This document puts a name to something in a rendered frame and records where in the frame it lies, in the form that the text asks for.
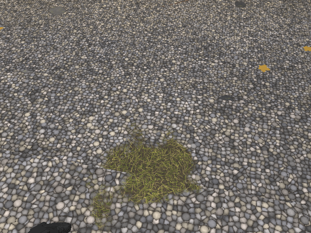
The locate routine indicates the left robot hand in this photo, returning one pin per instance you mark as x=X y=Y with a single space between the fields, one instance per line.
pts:
x=55 y=227

